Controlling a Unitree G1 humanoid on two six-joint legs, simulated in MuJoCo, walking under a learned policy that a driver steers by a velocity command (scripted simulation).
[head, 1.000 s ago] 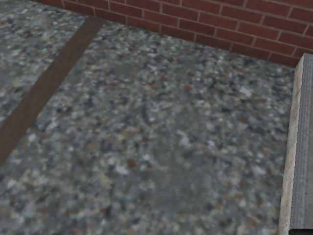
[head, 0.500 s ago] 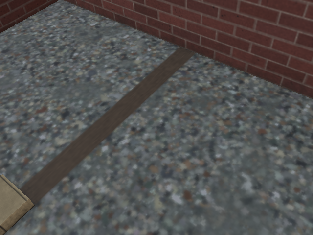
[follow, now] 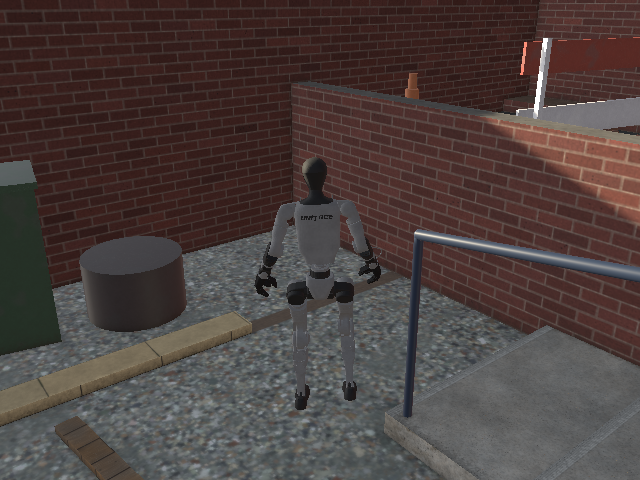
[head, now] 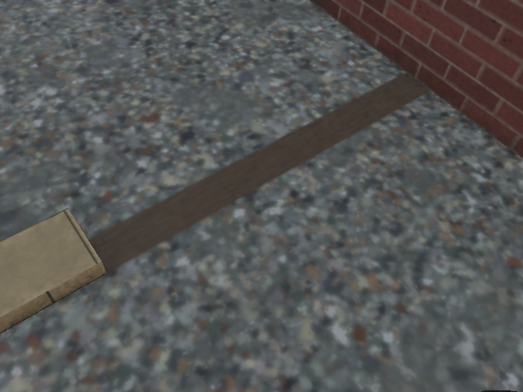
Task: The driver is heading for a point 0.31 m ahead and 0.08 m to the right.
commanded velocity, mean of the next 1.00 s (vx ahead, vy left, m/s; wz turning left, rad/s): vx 0.12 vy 0.00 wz -0.30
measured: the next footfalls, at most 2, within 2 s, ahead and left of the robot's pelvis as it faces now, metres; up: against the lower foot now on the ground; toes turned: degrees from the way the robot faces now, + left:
right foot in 0.16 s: +0.07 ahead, -0.15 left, +0.00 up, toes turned -3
right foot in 0.74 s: +0.03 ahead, -0.17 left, +0.00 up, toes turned -25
